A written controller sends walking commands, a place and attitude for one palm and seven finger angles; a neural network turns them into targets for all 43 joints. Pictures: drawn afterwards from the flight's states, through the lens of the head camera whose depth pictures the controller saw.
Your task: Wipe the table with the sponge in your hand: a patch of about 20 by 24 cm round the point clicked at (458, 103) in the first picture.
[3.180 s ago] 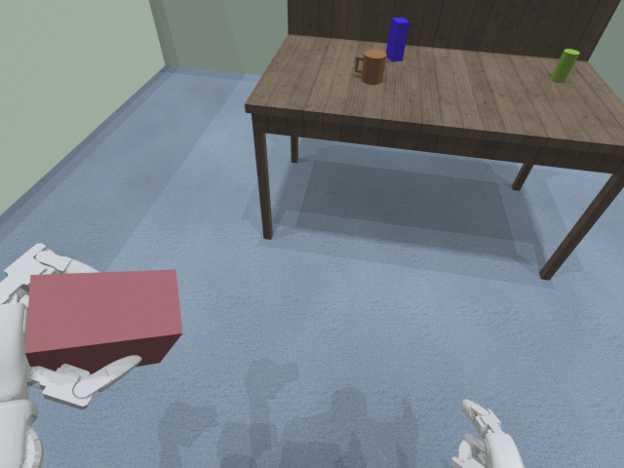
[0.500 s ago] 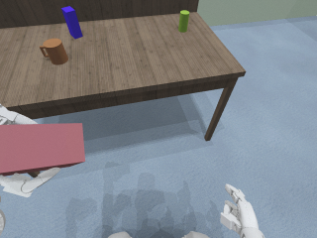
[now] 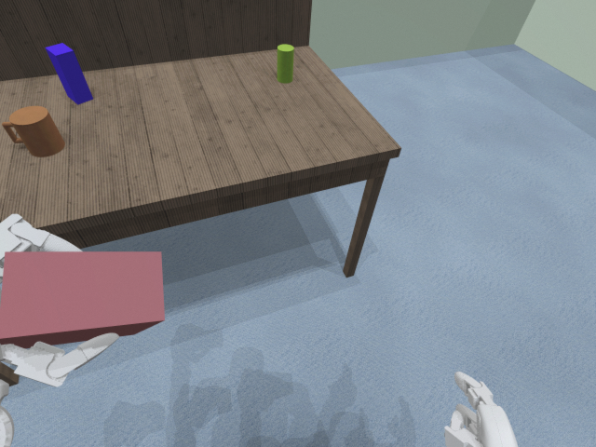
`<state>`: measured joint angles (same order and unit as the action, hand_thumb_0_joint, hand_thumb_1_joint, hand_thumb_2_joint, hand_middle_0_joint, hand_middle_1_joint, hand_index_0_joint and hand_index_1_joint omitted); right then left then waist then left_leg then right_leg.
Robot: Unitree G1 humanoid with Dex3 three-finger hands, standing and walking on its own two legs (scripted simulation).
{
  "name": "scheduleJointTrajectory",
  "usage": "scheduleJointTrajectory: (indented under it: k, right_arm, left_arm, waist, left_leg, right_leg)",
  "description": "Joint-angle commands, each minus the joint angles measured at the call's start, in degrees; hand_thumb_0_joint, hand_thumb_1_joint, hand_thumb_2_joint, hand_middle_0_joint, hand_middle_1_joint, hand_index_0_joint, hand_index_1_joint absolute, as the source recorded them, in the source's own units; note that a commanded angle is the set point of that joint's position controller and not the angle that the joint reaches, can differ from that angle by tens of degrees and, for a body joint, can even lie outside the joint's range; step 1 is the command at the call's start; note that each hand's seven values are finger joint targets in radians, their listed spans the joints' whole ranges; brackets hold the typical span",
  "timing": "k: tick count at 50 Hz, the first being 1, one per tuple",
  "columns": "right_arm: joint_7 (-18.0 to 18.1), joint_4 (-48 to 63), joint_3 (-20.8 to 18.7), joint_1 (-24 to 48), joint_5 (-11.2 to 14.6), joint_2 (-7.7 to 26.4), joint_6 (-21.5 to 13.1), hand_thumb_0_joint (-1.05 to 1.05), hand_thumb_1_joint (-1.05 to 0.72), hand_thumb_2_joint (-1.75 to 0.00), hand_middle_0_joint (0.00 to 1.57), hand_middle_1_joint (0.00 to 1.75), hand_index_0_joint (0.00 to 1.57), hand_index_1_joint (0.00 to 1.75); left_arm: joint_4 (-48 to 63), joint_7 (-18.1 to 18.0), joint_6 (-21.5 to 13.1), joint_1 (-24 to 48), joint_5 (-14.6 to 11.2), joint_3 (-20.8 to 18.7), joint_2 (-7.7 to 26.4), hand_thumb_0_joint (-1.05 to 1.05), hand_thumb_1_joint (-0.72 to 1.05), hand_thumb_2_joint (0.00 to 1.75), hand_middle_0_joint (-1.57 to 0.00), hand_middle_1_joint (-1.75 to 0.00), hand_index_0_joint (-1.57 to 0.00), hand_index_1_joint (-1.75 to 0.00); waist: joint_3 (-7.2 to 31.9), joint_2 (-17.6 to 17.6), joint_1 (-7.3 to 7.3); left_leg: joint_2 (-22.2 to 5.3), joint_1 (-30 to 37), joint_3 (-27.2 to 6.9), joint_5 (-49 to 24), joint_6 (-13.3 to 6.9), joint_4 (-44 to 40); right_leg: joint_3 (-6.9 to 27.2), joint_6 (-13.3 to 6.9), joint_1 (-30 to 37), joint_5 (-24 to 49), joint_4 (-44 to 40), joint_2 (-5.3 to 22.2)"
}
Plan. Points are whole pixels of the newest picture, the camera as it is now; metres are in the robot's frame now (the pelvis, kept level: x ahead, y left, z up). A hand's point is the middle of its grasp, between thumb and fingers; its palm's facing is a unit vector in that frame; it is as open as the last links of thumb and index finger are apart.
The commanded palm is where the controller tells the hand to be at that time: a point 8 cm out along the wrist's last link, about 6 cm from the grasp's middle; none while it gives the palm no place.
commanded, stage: take the last steps up to it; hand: left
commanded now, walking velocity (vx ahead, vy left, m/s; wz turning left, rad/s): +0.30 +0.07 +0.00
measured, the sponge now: (104, 300) +0.23 +0.21 +0.15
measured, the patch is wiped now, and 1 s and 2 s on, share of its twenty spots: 0.00 0.00 0.00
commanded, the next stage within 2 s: none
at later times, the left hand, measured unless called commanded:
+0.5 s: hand (58, 287) +0.23 +0.25 +0.17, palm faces +0.43 -0.81 -0.39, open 10.5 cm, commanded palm +0.17 +0.29 +0.18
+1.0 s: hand (118, 221) +0.31 +0.22 +0.17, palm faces +0.39 -0.81 -0.44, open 10.5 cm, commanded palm +0.26 +0.27 +0.18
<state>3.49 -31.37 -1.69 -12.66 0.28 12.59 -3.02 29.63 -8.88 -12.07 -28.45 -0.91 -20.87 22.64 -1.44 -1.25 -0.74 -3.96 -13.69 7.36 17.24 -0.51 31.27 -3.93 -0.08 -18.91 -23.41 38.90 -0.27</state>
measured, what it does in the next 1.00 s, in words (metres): walks ahead: left foot, then right foot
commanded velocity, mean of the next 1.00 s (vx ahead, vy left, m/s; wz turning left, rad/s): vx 0.30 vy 0.08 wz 0.00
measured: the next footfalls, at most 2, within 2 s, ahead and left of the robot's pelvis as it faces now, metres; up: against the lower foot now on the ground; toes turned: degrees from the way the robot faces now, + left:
left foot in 0.44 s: +0.09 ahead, +0.13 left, +0.00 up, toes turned +9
right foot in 0.74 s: +0.11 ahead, -0.11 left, +0.00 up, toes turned -9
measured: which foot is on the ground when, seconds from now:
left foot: down 0.00-0.14, up 0.16-0.42, down 0.44-0.74, up 0.76-1.00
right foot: down 0.00-0.44, up 0.46-0.72, down 0.74-1.00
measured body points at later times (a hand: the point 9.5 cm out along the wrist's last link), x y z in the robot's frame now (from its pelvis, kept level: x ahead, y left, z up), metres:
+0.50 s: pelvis +0.02 +0.00 -0.01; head +0.03 +0.01 +0.44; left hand +0.20 +0.29 +0.19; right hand +0.17 -0.24 -0.10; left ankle +0.05 +0.12 -0.74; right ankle -0.01 -0.11 -0.72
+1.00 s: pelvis +0.10 -0.01 +0.01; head +0.14 -0.01 +0.45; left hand +0.29 +0.27 +0.19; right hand +0.26 -0.26 -0.09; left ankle +0.15 +0.13 -0.70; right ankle +0.07 -0.11 -0.74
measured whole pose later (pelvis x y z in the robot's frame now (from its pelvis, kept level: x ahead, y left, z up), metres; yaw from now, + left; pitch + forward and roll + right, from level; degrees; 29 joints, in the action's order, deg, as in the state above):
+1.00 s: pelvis +0.10 -0.01 +0.01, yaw +1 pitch +1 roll +2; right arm 3.7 -35.4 -1.6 -11.7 0.0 13.6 -2.3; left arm 29.9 -9.4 -12.9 -29.0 -0.7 -19.6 19.8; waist -4.6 -1.7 0.2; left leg -4.4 -26.0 6.7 18.6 0.5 42.8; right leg -8.7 -1.2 -11.4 -17.9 28.7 4.8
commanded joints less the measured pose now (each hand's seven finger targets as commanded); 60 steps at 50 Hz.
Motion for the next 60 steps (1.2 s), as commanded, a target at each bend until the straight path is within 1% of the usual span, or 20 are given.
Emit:
scheduleJointTrajectory:
  k: [1, 4, 7, 8, 12, 20, 23, 24, 28, 34, 36, 37, 38, 41, 44, 52, 53, 54, 56, 60]
  right_arm:
    - [-0.1, 6.6, -1.4, 4.0, 0.4, 7.3, -3.5, 0.0, -0.9, -0.9, 0.2, 0.3, 0.2, 0.3]
    - [0.4, 5.9, -1.0, 4.6, 0.2, 6.8, -3.0, 0.0, -0.9, -0.9, 0.2, 0.3, 0.2, 0.3]
    - [0.5, 5.8, -1.4, 5.0, 0.3, 5.3, -2.4, 0.0, -0.9, -0.9, 0.2, 0.3, 0.2, 0.3]
    - [0.5, 5.7, -1.3, 6.3, 0.2, 5.6, -2.4, 0.0, -0.9, -0.9, 0.2, 0.3, 0.2, 0.3]
    - [0.4, 3.8, 0.2, 6.3, -0.4, 4.3, -1.8, 0.0, -0.9, -0.9, 0.2, 0.3, 0.2, 0.3]
    - [1.6, 4.8, -0.9, 4.1, -0.7, 4.4, -3.0, 0.0, -0.9, -0.9, 0.2, 0.3, 0.2, 0.3]
    - [1.6, 5.2, -1.1, 3.8, -0.3, 5.9, -3.5, 0.0, -0.9, -0.9, 0.2, 0.3, 0.2, 0.3]
    - [1.6, 4.6, -0.8, 4.8, -0.6, 5.3, -4.0, 0.0, -0.9, -0.9, 0.2, 0.3, 0.2, 0.3]
    - [0.7, 3.6, -1.4, 4.6, 0.0, 5.4, -5.1, 0.0, -0.9, -0.9, 0.2, 0.3, 0.2, 0.3]
    - [0.9, 3.7, -0.8, 5.0, -0.1, 5.3, -5.0, 0.0, -0.9, -0.9, 0.2, 0.3, 0.2, 0.3]
    - [1.1, 3.9, -0.7, 4.9, -0.1, 4.5, -4.0, 0.0, -0.9, -0.9, 0.2, 0.3, 0.2, 0.3]
    - [1.0, 4.6, -0.3, 5.5, 0.0, 2.9, -3.4, 0.0, -0.9, -0.9, 0.2, 0.3, 0.2, 0.3]
    - [0.7, 4.9, -0.8, 7.3, 0.0, 4.5, -3.9, 0.0, -0.9, -0.9, 0.2, 0.3, 0.2, 0.3]
    - [0.1, 2.9, 0.0, 7.2, 0.1, 4.0, -2.7, 0.0, -0.9, -0.9, 0.2, 0.3, 0.2, 0.3]
    - [0.2, 3.5, 0.0, 7.2, -0.3, 3.9, -2.2, 0.0, -0.9, -0.9, 0.2, 0.3, 0.2, 0.3]
    - [0.9, 6.2, -1.9, 4.0, -0.4, 4.4, -3.2, 0.0, -0.9, -0.9, 0.2, 0.3, 0.2, 0.3]
    - [1.2, 6.4, -2.6, 3.6, -0.2, 5.7, -3.3, 0.0, -0.9, -0.9, 0.2, 0.3, 0.2, 0.3]
    - [1.0, 6.5, -3.1, 4.0, 0.0, 7.0, -3.3, 0.0, -0.9, -0.9, 0.2, 0.3, 0.2, 0.3]
    - [0.8, 5.8, -2.1, 5.2, -0.4, 5.9, -4.1, 0.0, -0.9, -0.9, 0.2, 0.3, 0.2, 0.3]
    - [-0.1, 4.3, -2.1, 5.1, 0.5, 5.5, -4.9, 0.0, -0.9, -0.9, 0.2, 0.3, 0.2, 0.3]
  left_arm:
    - [11.4, -1.1, -3.1, 3.8, -0.1, -4.3, 6.4, 0.0, 0.1, 1.3, -1.2, -1.6, -1.2, -1.6]
    - [9.2, -1.3, -3.1, 5.6, 0.1, -4.9, 7.0, 0.0, 0.1, 1.3, -1.2, -1.6, -1.2, -1.6]
    - [6.8, -1.5, -2.2, 5.3, -0.4, -6.7, 9.4, 0.0, 0.1, 1.3, -1.2, -1.6, -1.2, -1.6]
    - [7.2, -1.7, -2.3, 5.4, -0.6, -6.3, 9.2, 0.0, 0.1, 1.3, -1.2, -1.6, -1.2, -1.6]
    - [10.7, -1.5, -4.3, 5.4, 0.0, -7.3, 9.7, 0.0, 0.1, 1.3, -1.2, -1.6, -1.2, -1.6]
    - [11.8, -2.3, -3.7, 7.3, -0.1, -5.3, 7.7, 0.0, 0.1, 1.3, -1.2, -1.6, -1.2, -1.6]
    - [12.1, -1.9, -4.9, 9.4, 0.1, -4.6, 7.1, 0.0, 0.1, 1.3, -1.2, -1.6, -1.2, -1.6]
    - [8.6, -1.6, -4.7, 8.5, 0.6, -6.2, 9.0, 0.0, 0.1, 1.3, -1.2, -1.6, -1.2, -1.6]
    - [12.5, -0.9, -4.7, 6.1, 0.4, -3.9, 5.9, 0.0, 0.1, 1.3, -1.2, -1.6, -1.2, -1.6]
    - [9.8, -1.3, -3.2, 4.9, 0.0, -4.6, 5.8, 0.0, 0.1, 1.3, -1.2, -1.6, -1.2, -1.6]
    - [7.2, -1.5, -2.5, 5.6, 0.5, -5.7, 7.5, 0.0, 0.1, 1.3, -1.2, -1.6, -1.2, -1.6]
    - [7.5, -1.7, -2.5, 7.1, 0.3, -6.8, 9.4, 0.0, 0.1, 1.3, -1.2, -1.6, -1.2, -1.6]
    - [6.7, -1.8, -2.3, 8.5, -0.6, -8.3, 10.6, 0.0, 0.1, 1.3, -1.2, -1.6, -1.2, -1.6]
    - [8.2, -0.9, -3.6, 7.8, -0.8, -7.2, 8.9, 0.0, 0.1, 1.3, -1.2, -1.6, -1.2, -1.6]
    - [10.6, -1.2, -4.9, 5.4, -0.1, -6.4, 7.9, 0.0, 0.1, 1.3, -1.2, -1.6, -1.2, -1.6]
    - [15.8, -2.9, -4.4, 4.7, -0.4, -6.7, 7.9, 0.0, 0.1, 1.3, -1.2, -1.6, -1.2, -1.6]
    - [16.1, -2.8, -4.9, 5.5, -0.3, -7.0, 8.2, 0.0, 0.1, 1.3, -1.2, -1.6, -1.2, -1.6]
    - [16.9, -2.8, -5.4, 5.9, -0.5, -6.9, 7.7, 0.0, 0.1, 1.3, -1.2, -1.6, -1.2, -1.6]
    - [13.0, -1.8, -5.9, 7.0, -0.4, -8.2, 11.2, 0.0, 0.1, 1.3, -1.2, -1.6, -1.2, -1.6]
    - [15.8, -0.9, -5.4, 3.0, -0.7, -6.2, 7.1, 0.0, 0.1, 1.3, -1.2, -1.6, -1.2, -1.6]
  waist:
    - [5.8, 14.8, -0.01]
    - [5.0, 11.5, -0.12]
    - [3.4, -11.8, 1.28]
    - [2.4, -10.7, 1.73]
    - [4.5, -3.7, 0.6]
    - [6.0, -2.0, 0.62]
    - [6.2, 19.7, -0.55]
    - [3.4, 17.7, -0.35]
    - [4.1, 13.1, 0.75]
    - [6.1, 12.6, 0.99]
    - [6.4, 2.2, 0.99]
    - [6.2, -12.0, 1.0]
    - [5.1, -16.5, 2.35]
    - [4.2, -5.0, 1.1]
    - [5.3, -5.1, 0.83]
    - [10.2, -2.7, 0.56]
    - [11.1, 5.6, -0.36]
    - [12.8, 17.6, -0.14]
    - [9.3, 18.8, 0.34]
    - [6.1, 13.8, 0.86]
  left_leg:
    - [-12.0, 2.6, -8.9, -17.2, -4.5, -7.9]
    - [-9.9, -6.7, -7.5, -3.5, -3.2, -5.0]
    - [1.1, -19.2, -0.6, 13.0, 0.9, 17.9]
    - [0.3, -23.1, -4.7, 13.6, 1.1, 26.9]
    - [-2.5, -19.4, -6.1, 6.5, 1.5, 23.1]
    - [0.8, 4.0, 2.2, -1.0, 0.0, -5.0]
    - [-19.0, 11.9, -28.9, 3.3, -10.7, -18.2]
    - [-21.7, 5.9, -32.6, 9.7, -13.8, -20.5]
    - [-14.8, 3.8, -15.5, 0.0, -10.6, -16.0]
    - [-10.9, -1.4, -6.6, 2.2, -5.8, -9.0]
    - [-6.4, -9.8, -2.2, 6.8, -2.9, 4.7]
    - [-0.3, -20.7, 1.4, 11.6, -0.4, 18.7]
    - [1.2, -26.6, -3.0, 14.2, 0.9, 30.4]
    - [-2.1, -28.7, -8.2, 6.7, 2.2, 37.1]
    - [-2.6, -21.5, -4.5, 3.6, 2.0, 23.8]
    - [1.8, 3.7, 4.1, -7.8, 0.4, -6.3]
    - [-2.4, 12.3, -1.8, -9.4, -2.0, -7.9]
    - [-14.5, 20.6, -18.4, -19.1, -7.8, -8.6]
    - [-22.0, 13.5, -31.8, -11.8, -14.3, -14.5]
    - [-15.7, 4.2, -14.4, -7.9, -11.3, -14.7]
  right_leg:
    - [-3.5, 0.7, 3.0, 1.0, -6.9, -0.1]
    - [-1.5, -0.7, 12.2, 5.8, -13.2, 2.7]
    - [26.4, -9.4, 12.6, -4.5, -24.1, 19.7]
    - [31.3, -12.8, 13.1, -3.8, -26.7, 23.5]
    - [13.5, -10.5, 13.2, 18.7, -22.4, 19.9]
    - [7.0, -5.5, 4.6, 0.1, -15.9, 13.1]
    - [-1.7, 0.2, -12.5, -12.6, 17.0, 1.4]
    - [2.5, 0.1, -14.2, -10.4, 22.9, 3.9]
    - [-0.4, 1.3, -10.4, -2.8, 15.6, 5.1]
    - [-7.1, 1.7, 6.3, 2.7, -7.4, 1.4]
    - [3.1, -1.9, 13.7, 1.2, -16.4, 7.7]
    - [23.3, -7.4, 18.8, 1.1, -22.4, 19.1]
    - [34.3, -11.3, 18.2, 0.6, -26.2, 25.5]
    - [20.9, -11.3, 18.4, 15.7, -23.0, 23.1]
    - [8.5, -9.0, 16.0, 31.1, -20.0, 19.5]
    - [2.2, -4.7, 12.5, 24.7, -6.9, 13.5]
    - [0.7, -2.5, 4.7, 21.3, 2.8, 10.9]
    - [-3.3, 0.6, -7.9, 0.5, 15.6, 4.4]
    - [3.2, 0.5, -16.2, -12.2, 30.3, 4.4]
    - [0.5, 1.7, -14.3, -2.0, 24.0, 6.8]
